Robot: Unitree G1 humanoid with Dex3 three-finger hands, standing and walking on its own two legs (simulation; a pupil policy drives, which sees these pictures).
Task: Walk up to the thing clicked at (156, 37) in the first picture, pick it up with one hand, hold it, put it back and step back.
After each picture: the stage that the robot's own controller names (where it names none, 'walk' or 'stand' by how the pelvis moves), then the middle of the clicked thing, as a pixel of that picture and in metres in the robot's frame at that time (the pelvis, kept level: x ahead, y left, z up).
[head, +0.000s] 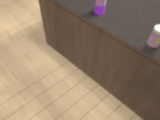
stand; (156, 36) +0.72 -0.42 -0.10
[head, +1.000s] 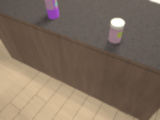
walk; (116, 31) +0.69 -0.13 -0.07
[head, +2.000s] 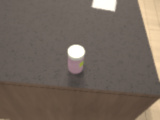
rise first; (75, 59) +0.47 +0.04 -0.06
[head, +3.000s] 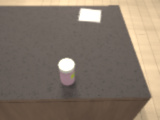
stand; (67, 72) +0.46 +0.08 -0.09
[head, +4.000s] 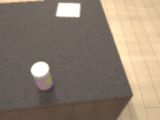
stand; (42, 76) +0.41 +0.18 -0.08
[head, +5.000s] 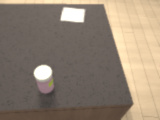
stand; (44, 79) +0.40 +0.16 -0.09
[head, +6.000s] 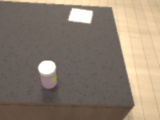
stand; (48, 75) +0.43 +0.15 -0.09
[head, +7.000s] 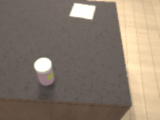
stand; (45, 72) +0.43 +0.17 -0.09
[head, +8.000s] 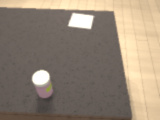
stand; (43, 84) +0.39 +0.18 -0.10
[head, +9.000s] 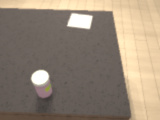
stand; (42, 84) +0.39 +0.18 -0.10
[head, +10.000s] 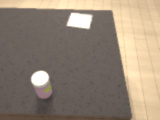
stand; (42, 85) +0.39 +0.18 -0.10
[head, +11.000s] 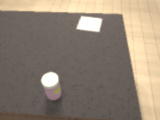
rise first; (52, 86) +0.38 +0.16 -0.09
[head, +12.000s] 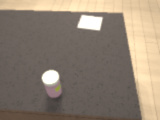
go down; (52, 84) +0.39 +0.16 -0.09
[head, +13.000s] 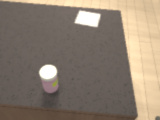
go down; (49, 79) +0.41 +0.15 -0.09
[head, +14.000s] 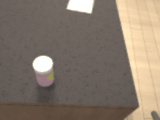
go down; (44, 72) +0.41 +0.14 -0.05
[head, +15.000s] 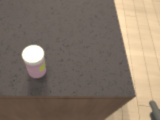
close in; (35, 62) +0.42 +0.14 -0.03
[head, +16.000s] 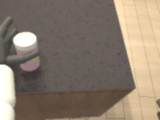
close; (27, 52) +0.44 +0.15 +0.00
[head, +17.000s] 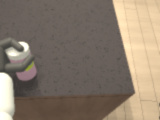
lift; (22, 61) +0.41 +0.18 +0.00
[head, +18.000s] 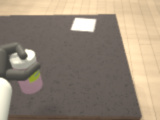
lift; (27, 72) +0.32 +0.17 +0.13
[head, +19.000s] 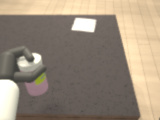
hold; (34, 74) +0.32 +0.16 +0.10
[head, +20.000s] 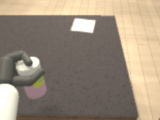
hold; (32, 78) +0.32 +0.17 +0.09
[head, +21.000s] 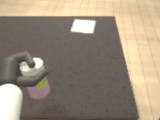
hold; (35, 78) +0.32 +0.16 +0.08
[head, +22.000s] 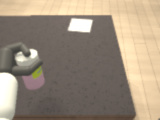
crouch; (31, 69) +0.36 +0.17 +0.09
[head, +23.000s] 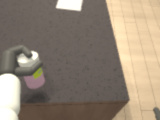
lower; (32, 70) +0.39 +0.16 -0.01
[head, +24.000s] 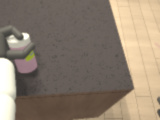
lower; (23, 53) +0.44 +0.16 +0.00
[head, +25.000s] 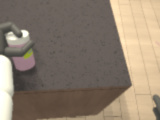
lower; (21, 50) +0.45 +0.16 +0.01
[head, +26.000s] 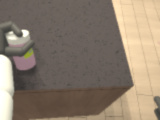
lower; (22, 50) +0.45 +0.16 +0.01
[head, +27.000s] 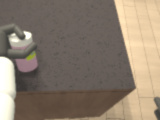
lower; (24, 52) +0.44 +0.16 +0.01
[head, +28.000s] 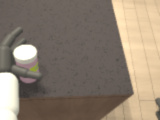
withdraw; (27, 64) +0.40 +0.15 -0.01
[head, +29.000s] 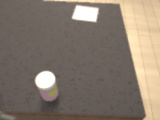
sink last; (47, 87) +0.35 +0.14 -0.05
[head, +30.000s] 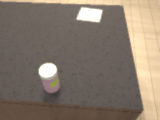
stand; (50, 78) +0.40 +0.16 -0.04
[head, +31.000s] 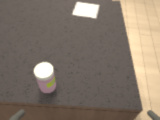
stand; (45, 78) +0.38 +0.15 -0.03
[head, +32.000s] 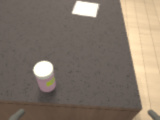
stand; (45, 77) +0.39 +0.15 -0.03
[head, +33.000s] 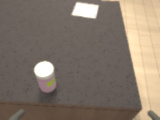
stand; (46, 77) +0.39 +0.15 -0.03
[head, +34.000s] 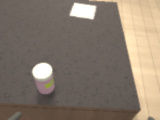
stand; (44, 79) +0.38 +0.15 -0.03
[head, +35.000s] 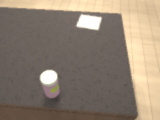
stand; (50, 84) +0.40 +0.15 -0.09
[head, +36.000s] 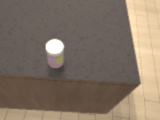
walk; (55, 54) +0.47 +0.11 -0.08
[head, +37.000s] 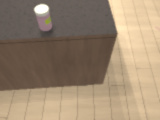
walk; (43, 18) +0.70 +0.21 -0.07
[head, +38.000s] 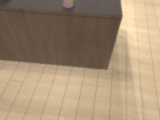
stand; out of the picture +1.03 +0.13 -0.08
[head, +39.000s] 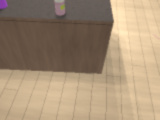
stand; (59, 5) +1.01 +0.17 -0.10
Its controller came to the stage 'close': yes
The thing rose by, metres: 0.18
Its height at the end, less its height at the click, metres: +0.00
